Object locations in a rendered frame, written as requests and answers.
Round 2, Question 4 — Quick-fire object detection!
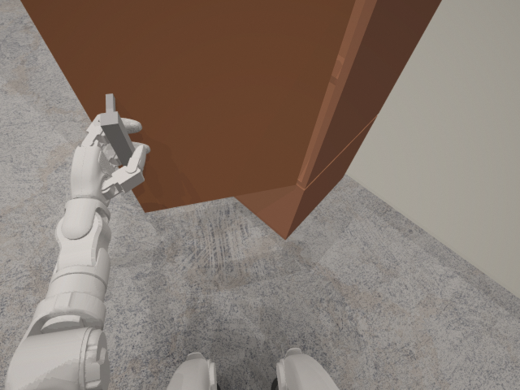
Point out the handle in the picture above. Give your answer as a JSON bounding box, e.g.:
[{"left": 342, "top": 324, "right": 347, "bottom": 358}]
[{"left": 100, "top": 93, "right": 143, "bottom": 175}]

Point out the cupboard door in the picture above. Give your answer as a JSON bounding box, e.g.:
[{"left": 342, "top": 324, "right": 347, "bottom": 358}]
[{"left": 20, "top": 0, "right": 356, "bottom": 213}]

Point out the right robot shin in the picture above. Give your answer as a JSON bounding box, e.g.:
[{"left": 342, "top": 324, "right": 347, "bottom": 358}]
[{"left": 284, "top": 348, "right": 302, "bottom": 359}]

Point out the left robot shin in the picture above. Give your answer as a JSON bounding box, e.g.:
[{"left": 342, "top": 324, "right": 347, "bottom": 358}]
[{"left": 187, "top": 353, "right": 205, "bottom": 361}]

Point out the robot shin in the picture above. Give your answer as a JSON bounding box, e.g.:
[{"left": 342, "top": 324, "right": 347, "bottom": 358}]
[
  {"left": 284, "top": 348, "right": 302, "bottom": 359},
  {"left": 187, "top": 353, "right": 205, "bottom": 361}
]

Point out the left robot hand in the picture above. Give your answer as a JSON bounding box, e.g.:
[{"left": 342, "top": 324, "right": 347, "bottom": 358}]
[{"left": 71, "top": 114, "right": 150, "bottom": 207}]

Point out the left robot forearm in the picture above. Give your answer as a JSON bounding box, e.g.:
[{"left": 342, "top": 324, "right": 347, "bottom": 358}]
[{"left": 5, "top": 197, "right": 111, "bottom": 390}]

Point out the robot left upper arm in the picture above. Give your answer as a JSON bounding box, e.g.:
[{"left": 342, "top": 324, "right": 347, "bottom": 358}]
[{"left": 9, "top": 327, "right": 111, "bottom": 390}]

